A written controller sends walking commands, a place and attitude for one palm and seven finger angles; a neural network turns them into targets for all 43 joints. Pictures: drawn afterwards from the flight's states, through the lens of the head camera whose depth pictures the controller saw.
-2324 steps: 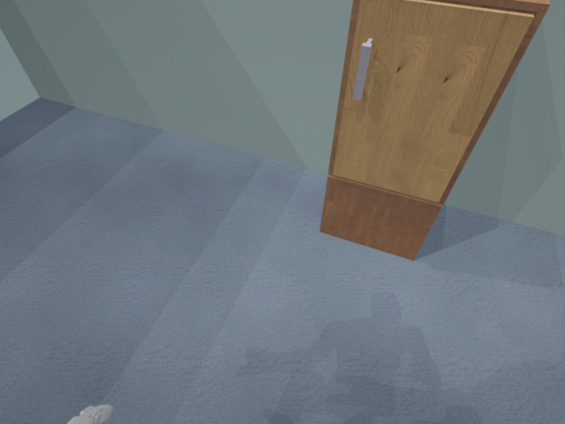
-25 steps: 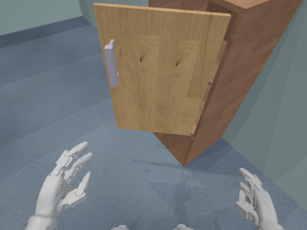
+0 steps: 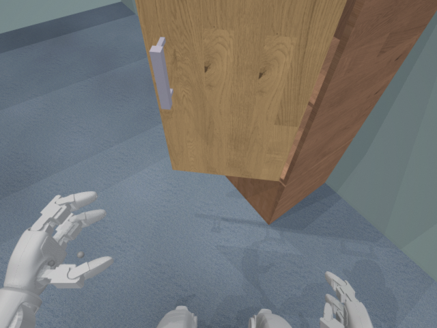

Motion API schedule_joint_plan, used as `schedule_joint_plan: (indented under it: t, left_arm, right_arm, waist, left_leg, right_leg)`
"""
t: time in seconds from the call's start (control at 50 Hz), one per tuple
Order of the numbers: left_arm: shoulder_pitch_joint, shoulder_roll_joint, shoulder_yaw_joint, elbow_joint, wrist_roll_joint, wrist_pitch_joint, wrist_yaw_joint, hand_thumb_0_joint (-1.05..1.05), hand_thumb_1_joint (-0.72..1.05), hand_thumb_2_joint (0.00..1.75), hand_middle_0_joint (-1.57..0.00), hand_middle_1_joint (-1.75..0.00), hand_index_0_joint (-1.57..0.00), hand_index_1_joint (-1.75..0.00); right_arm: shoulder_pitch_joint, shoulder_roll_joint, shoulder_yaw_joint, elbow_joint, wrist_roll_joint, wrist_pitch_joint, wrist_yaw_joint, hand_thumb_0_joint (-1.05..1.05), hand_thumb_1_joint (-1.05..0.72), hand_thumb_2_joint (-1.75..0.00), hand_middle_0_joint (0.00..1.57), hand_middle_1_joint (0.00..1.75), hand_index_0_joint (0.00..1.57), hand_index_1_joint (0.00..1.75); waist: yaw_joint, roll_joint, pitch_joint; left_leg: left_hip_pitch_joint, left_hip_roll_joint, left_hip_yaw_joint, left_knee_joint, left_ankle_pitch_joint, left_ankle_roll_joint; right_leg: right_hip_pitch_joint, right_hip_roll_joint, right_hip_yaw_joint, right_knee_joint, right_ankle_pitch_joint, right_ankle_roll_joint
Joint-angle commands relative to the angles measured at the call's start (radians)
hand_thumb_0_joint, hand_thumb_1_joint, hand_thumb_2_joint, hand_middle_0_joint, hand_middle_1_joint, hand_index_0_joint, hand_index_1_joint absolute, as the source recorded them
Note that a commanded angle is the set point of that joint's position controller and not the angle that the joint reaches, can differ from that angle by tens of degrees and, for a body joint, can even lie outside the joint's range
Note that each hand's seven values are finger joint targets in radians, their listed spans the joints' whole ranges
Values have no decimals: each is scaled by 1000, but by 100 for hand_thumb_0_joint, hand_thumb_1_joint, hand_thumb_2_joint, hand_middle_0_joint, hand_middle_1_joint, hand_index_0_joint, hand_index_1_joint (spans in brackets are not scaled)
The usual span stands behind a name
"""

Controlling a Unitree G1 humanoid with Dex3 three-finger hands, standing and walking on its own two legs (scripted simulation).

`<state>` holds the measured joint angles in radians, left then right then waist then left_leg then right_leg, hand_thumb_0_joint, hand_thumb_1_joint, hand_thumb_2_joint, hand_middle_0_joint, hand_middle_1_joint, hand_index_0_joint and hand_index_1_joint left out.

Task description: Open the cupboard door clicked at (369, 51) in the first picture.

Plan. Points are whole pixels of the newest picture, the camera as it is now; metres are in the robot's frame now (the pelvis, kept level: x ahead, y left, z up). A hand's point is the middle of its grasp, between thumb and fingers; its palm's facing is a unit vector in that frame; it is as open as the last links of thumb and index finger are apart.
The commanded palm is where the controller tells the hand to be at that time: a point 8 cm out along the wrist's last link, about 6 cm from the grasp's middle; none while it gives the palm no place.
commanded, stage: raise the hand with hooked fingers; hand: left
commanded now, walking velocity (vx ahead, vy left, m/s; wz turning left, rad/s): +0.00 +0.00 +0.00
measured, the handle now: (164, 74) +0.61 +0.15 +0.10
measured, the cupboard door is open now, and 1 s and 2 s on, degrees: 47 47 47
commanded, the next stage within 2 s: move the hooked fingers beside the handle in 1.26 s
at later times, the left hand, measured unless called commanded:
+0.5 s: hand (42, 223) +0.26 +0.28 +0.09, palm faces -0.04 -1.00 -0.06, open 13.7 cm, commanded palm +0.23 +0.33 +0.10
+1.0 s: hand (38, 190) +0.30 +0.29 +0.12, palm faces -0.06 -1.00 -0.03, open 14.0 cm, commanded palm +0.27 +0.34 +0.12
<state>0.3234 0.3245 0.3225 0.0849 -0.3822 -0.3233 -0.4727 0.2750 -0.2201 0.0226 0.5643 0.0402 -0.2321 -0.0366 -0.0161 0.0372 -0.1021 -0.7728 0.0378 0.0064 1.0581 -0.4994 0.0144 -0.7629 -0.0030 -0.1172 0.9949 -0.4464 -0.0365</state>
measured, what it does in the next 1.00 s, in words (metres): stands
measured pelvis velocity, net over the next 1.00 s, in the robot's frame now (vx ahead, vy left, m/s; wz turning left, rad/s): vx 0.01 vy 0.02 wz -0.01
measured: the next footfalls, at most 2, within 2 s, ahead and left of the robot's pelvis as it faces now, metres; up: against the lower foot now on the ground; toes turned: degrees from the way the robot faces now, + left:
none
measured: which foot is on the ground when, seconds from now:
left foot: down 0.00-1.00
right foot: down 0.00-1.00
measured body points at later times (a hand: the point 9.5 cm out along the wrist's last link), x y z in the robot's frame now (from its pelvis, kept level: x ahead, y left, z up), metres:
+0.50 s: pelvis +0.00 +0.03 +0.02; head +0.04 +0.04 +0.47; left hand +0.25 +0.34 +0.10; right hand +0.18 -0.21 -0.04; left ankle +0.01 +0.11 -0.67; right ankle +0.03 -0.10 -0.67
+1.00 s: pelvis +0.01 +0.02 +0.03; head +0.05 +0.03 +0.48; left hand +0.30 +0.35 +0.12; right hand +0.15 -0.24 -0.04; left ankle +0.01 +0.11 -0.67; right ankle +0.03 -0.10 -0.67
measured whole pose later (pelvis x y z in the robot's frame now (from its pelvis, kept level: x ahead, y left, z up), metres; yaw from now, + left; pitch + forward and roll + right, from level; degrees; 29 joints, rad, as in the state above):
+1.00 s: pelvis +0.01 +0.02 +0.03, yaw +0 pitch +8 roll -2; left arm -0.07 0.46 0.44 0.42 -0.37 -0.21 -0.58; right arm 0.31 -0.30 0.04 0.54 0.05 -0.20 -0.06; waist -0.01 0.02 -0.07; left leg -0.56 0.01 0.04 0.84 -0.42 0.04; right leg -0.56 -0.01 -0.09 0.77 -0.35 0.00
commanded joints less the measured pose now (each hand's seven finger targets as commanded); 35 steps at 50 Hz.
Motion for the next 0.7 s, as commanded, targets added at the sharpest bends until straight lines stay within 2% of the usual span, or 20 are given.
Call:
schedule_joint_plan:
  t: [0.0,0.04,0.06,0.08,0.12,0.16,0.2,0.22,0.28,0.3,0.32,0.34,0.38,0.4,0.44,0.5,0.54,0.6,0.62,0.68]
  left_arm:
    - [-36,163,98,-140,-19,-84,24,0,-10,47,-27,-94,-27,-94]
    - [-56,172,93,-153,-13,-94,18,0,-15,45,-27,-98,-27,-98]
    - [-70,183,94,-153,-10,-96,17,0,-17,44,-28,-99,-28,-99]
    - [-84,189,99,-143,-10,-95,17,0,-20,43,-28,-100,-28,-100]
    - [-141,221,112,-184,-13,-101,14,0,-24,41,-28,-103,-28,-103]
    - [-140,214,111,-185,-12,-99,22,0,-29,39,-29,-107,-29,-107]
    - [-162,234,120,-168,-8,-88,26,0,-34,37,-29,-110,-29,-110]
    - [-177,226,111,-164,-10,-81,24,0,-36,36,-29,-111,-29,-111]
    - [-218,229,107,-129,-5,-52,19,0,-43,33,-29,-115,-29,-115]
    - [-247,252,120,-114,-4,-39,14,0,-45,32,-30,-117,-30,-117]
    - [-274,251,114,-116,-2,-30,7,0,-48,31,-30,-118,-30,-118]
    - [-286,264,127,-108,-3,-19,3,0,-50,30,-30,-120,-30,-120]
    - [-314,266,126,-90,-1,-2,-7,0,-50,30,-30,-120,-30,-120]
    - [-347,280,132,-72,-3,8,-16,0,-50,30,-30,-120,-30,-120]
    - [-385,294,142,-56,-3,18,-28,0,-50,30,-30,-120,-30,-120]
    - [-441,317,157,-16,-6,32,-42,0,-50,30,-30,-120,-30,-120]
    - [-470,319,158,16,-5,43,-58,0,-50,30,-30,-120,-30,-120]
    - [-526,358,180,43,-6,50,-72,0,-50,30,-30,-120,-30,-120]
    - [-546,364,182,49,-4,53,-80,0,-50,30,-30,-120,-30,-120]
    - [-587,382,194,83,-8,56,-91,0,-50,30,-30,-120,-30,-120]
  right_arm:
    - [-81,-171,-71,-181,4,-74,-18,0,-90,-90,20,30,20,30]
    - [-64,-177,-69,-185,6,-78,-19,0,-90,-90,20,30,20,30]
    - [-58,-182,-69,-185,8,-80,-20,0,-90,-90,20,30,20,30]
    - [-52,-186,-68,-184,10,-80,-22,0,-90,-90,20,30,20,30]
    - [-47,-193,-64,-185,9,-83,-25,0,-90,-90,20,30,20,30]
    - [-40,-192,-63,-181,9,-87,-26,0,-90,-90,20,30,20,30]
    - [-34,-198,-62,-172,7,-87,-26,0,-90,-90,20,30,20,30]
    - [-36,-198,-59,-174,9,-83,-25,0,-90,-90,20,30,20,30]
    - [-40,-202,-55,-174,12,-80,-28,0,-90,-90,20,30,20,30]
    - [-39,-207,-53,-175,12,-77,-31,0,-90,-90,20,30,20,30]
    - [-40,-205,-51,-177,13,-75,-32,0,-90,-90,20,30,20,30]
    - [-38,-205,-51,-177,12,-73,-34,0,-90,-90,20,30,20,30]
    - [-40,-206,-48,-179,13,-71,-37,0,-90,-90,20,30,20,30]
    - [-39,-209,-44,-178,12,-68,-39,0,-90,-90,20,30,20,30]
    - [-39,-208,-42,-176,11,-63,-40,0,-90,-90,20,30,20,30]
    - [-38,-211,-37,-170,10,-59,-44,0,-90,-90,20,30,20,30]
    - [-36,-209,-36,-167,13,-53,-47,0,-90,-90,20,30,20,30]
    - [-37,-214,-33,-162,10,-51,-49,0,-90,-90,20,30,20,30]
    - [-31,-214,-32,-162,11,-46,-50,0,-90,-90,20,30,20,30]
    - [-33,-215,-33,-158,13,-43,-54,0,-90,-90,20,30,20,30]
  waist:
    - [23,-44,-164]
    - [19,-16,-187]
    - [17,0,-178]
    - [14,-8,-170]
    - [21,54,-194]
    - [21,59,-201]
    - [18,68,-185]
    - [14,84,-171]
    - [10,85,-144]
    - [15,80,-142]
    - [10,97,-147]
    - [12,83,-165]
    - [12,66,-169]
    - [15,91,-153]
    - [14,70,-180]
    - [16,65,-165]
    - [12,70,-181]
    - [19,69,-178]
    - [15,67,-201]
    - [14,64,-191]
  left_leg:
    - [63,-40,-42,-181,223,10]
    - [94,-41,-39,-201,214,12]
    - [104,-40,-40,-210,203,12]
    - [112,-38,-43,-221,193,12]
    - [153,-37,-48,-237,219,10]
    - [190,-33,-57,-255,256,6]
    - [209,-29,-64,-261,287,3]
    - [213,-30,-62,-271,270,0]
    - [224,-27,-72,-295,229,-2]
    - [228,-26,-78,-300,241,-5]
    - [247,-27,-74,-305,251,-6]
    - [255,-26,-74,-307,261,-5]
    - [266,-24,-80,-315,274,-8]
    - [272,-27,-79,-314,290,-10]
    - [293,-24,-83,-323,306,-13]
    - [300,-28,-83,-328,320,-14]
    - [317,-27,-77,-333,329,-12]
    - [326,-28,-82,-341,354,-16]
    - [342,-26,-79,-346,355,-14]
    - [344,-27,-80,-356,343,-13]
  right_leg:
    - [188,7,104,-191,54,17]
    - [190,7,98,-196,47,17]
    - [179,8,92,-199,40,16]
    - [174,11,82,-201,34,16]
    - [191,15,76,-192,72,8]
    - [197,19,54,-184,121,7]
    - [199,25,43,-181,153,2]
    - [190,24,43,-190,143,5]
    - [180,23,36,-205,119,6]
    - [193,28,34,-203,128,0]
    - [196,26,34,-210,140,2]
    - [208,25,34,-215,152,3]
    - [213,26,31,-220,161,5]
    - [218,32,34,-220,175,-2]
    - [229,32,30,-226,187,1]
    - [241,34,33,-238,200,-4]
    - [245,32,35,-247,211,-1]
    - [262,33,36,-253,227,-6]
    - [261,33,37,-259,226,-3]
    - [268,29,39,-271,220,-2]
